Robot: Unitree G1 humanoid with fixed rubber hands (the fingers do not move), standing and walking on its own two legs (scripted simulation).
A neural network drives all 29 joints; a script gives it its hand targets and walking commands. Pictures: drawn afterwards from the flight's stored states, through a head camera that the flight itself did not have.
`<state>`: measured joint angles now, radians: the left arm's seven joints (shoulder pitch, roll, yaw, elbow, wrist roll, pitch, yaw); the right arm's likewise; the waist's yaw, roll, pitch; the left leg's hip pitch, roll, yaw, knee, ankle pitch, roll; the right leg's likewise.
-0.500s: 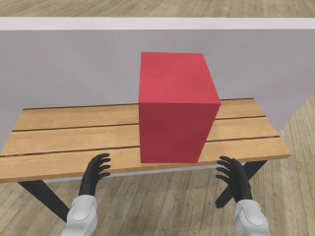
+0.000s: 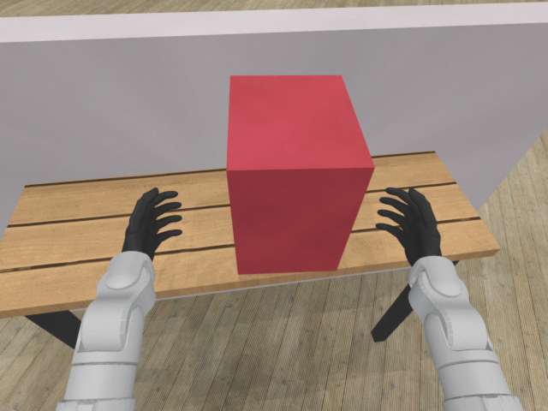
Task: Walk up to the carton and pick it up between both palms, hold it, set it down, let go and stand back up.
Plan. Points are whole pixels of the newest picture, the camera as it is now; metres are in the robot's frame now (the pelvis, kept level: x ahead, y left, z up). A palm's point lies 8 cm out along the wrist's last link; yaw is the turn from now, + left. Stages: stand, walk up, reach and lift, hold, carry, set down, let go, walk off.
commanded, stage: reach and lift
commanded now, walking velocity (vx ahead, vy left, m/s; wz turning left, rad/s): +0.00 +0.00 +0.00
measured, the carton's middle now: (287, 180) +0.48 +0.00 +0.04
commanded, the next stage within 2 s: none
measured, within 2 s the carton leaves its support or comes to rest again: neither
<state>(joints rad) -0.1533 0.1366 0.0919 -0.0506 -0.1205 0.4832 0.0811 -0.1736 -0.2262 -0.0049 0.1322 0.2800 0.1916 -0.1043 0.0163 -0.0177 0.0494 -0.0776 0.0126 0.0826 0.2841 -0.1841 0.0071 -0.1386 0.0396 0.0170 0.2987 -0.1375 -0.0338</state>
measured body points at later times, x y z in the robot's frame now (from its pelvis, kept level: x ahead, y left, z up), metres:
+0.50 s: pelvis +0.00 +0.00 +0.00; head +0.02 +0.01 +0.45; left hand +0.38 +0.20 +0.15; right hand +0.40 -0.19 +0.15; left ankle -0.02 +0.11 -0.75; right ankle +0.01 -0.10 -0.75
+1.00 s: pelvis +0.00 +0.00 +0.00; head +0.01 +0.01 +0.45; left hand +0.44 +0.21 +0.21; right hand +0.46 -0.18 +0.21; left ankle -0.02 +0.11 -0.75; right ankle +0.01 -0.10 -0.75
